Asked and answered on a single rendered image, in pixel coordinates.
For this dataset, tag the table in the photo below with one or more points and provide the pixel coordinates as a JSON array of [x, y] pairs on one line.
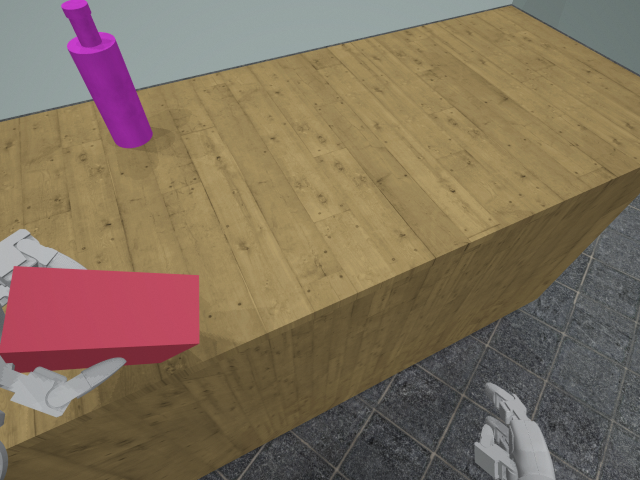
[[350, 211]]

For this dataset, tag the sponge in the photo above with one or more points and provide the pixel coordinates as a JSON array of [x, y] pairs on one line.
[[62, 319]]

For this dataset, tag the left robot hand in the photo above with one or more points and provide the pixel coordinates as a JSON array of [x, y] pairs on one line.
[[43, 390]]

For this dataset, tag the right robot hand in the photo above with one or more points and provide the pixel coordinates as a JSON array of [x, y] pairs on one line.
[[523, 450]]

